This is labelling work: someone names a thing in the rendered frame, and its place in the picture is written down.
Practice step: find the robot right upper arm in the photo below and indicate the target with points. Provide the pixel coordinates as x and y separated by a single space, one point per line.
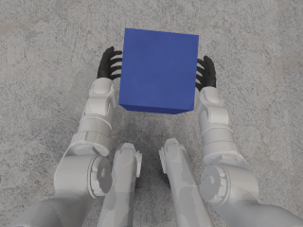
232 191

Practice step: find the left robot shin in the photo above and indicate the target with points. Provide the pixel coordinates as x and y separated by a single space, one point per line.
125 145

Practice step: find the left robot forearm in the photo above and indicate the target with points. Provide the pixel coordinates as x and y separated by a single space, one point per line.
96 122

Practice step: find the right robot forearm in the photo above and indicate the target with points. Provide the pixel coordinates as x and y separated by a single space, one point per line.
219 144

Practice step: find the robot shin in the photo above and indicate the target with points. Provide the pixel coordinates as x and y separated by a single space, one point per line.
173 140
125 145

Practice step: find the left robot hand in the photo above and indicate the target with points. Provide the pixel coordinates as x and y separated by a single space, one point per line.
105 70

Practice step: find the right robot hand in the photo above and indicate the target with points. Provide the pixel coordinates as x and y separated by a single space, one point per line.
208 78

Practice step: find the carton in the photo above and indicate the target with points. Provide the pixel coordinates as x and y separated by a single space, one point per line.
158 71

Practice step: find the right robot shin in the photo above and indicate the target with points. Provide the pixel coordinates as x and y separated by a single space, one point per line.
173 140

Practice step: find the robot left upper arm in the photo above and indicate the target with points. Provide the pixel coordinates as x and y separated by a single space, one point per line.
80 180

